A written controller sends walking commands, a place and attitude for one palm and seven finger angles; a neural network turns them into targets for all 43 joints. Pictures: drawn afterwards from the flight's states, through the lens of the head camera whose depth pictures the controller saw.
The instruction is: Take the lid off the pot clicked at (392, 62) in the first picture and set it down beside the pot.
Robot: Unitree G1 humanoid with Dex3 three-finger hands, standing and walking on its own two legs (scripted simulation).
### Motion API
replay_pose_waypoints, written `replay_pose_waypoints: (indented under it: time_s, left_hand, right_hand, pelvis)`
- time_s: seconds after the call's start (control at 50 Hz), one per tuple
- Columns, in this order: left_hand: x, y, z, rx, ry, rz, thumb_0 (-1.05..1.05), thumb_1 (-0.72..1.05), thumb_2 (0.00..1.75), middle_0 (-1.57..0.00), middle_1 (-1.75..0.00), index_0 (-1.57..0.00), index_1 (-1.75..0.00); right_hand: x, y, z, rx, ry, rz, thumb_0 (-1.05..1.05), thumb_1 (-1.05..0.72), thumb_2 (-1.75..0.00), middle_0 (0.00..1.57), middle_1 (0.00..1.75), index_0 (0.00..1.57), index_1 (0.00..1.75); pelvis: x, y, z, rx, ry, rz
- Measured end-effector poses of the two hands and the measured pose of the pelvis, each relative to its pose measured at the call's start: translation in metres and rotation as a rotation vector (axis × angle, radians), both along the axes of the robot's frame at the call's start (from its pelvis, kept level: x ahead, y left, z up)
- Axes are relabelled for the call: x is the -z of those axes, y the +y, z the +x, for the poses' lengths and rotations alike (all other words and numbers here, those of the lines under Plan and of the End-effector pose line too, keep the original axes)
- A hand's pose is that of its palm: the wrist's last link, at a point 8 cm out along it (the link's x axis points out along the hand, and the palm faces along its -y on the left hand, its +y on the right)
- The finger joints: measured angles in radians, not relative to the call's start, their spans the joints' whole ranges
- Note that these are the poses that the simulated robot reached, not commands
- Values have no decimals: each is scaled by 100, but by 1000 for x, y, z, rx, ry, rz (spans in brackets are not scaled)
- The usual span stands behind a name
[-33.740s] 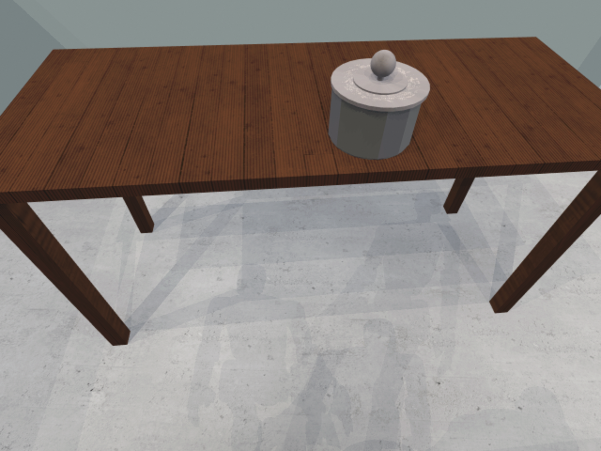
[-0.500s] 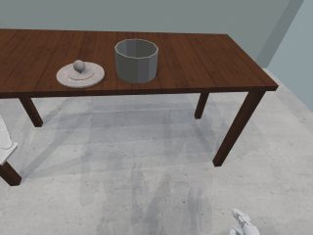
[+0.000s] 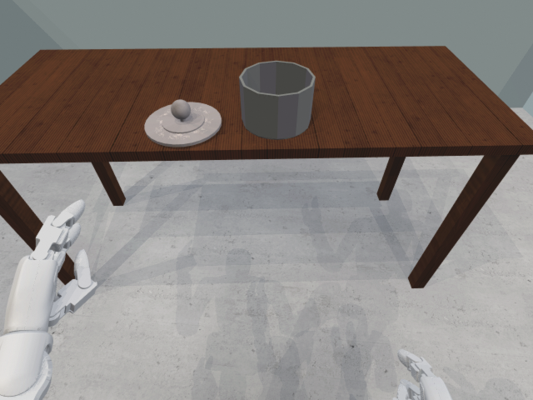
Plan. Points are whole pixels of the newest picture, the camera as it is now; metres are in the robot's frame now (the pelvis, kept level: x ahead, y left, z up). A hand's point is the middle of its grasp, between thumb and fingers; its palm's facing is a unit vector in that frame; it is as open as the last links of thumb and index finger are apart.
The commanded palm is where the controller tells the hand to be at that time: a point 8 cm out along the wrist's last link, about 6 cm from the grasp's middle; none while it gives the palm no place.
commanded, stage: stop stepping back and stand still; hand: left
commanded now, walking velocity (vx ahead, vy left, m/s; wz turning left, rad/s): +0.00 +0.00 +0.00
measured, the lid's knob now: (180, 109) +0.74 +0.26 +0.05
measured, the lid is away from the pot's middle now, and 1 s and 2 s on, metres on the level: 0.24 0.24 0.24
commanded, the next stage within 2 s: let the arm hang, fingers relaxed in 0.40 s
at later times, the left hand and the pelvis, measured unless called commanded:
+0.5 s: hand out of the picture -0.02 +0.19 -0.16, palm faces +0.01 -0.97 -0.24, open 7.3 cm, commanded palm none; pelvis +0.02 -0.01 +0.01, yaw +1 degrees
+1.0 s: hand out of the picture +0.07 +0.15 -0.17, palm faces +0.02 -0.98 -0.21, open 7.3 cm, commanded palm none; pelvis +0.04 -0.03 +0.01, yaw +0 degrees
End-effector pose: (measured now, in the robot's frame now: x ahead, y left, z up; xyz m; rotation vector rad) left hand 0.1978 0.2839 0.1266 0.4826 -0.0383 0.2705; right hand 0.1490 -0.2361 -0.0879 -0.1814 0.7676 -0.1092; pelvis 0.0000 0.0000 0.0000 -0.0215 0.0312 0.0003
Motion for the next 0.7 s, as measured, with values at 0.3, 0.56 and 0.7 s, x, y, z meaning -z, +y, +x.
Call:
replay_pose_waypoints:
  time_s: [0.3,0.56,0.7]
  left_hand:
    - [278,-61,-178,-255,1342,-486,-2,101,90,-21,-30,-21,-30]
    - [255,-54,-213,-347,1479,-403,0,92,90,-20,-30,-20,-30]
    - [260,-78,-170,-279,1385,-429,1,91,90,-20,-30,-20,-30]
  right_hand:
    - [28,-13,-108,110,532,-70,1,-91,-90,20,30,20,30]
    - [50,13,-156,154,698,57,1,-91,-90,20,30,20,30]
    - [55,18,-149,162,681,88,2,-92,-90,20,30,20,30]
  pelvis:
    - [-4,-8,10,-21,-27,-7]
    - [-9,-9,20,-8,-31,6]
    - [-9,-13,25,1,-41,12]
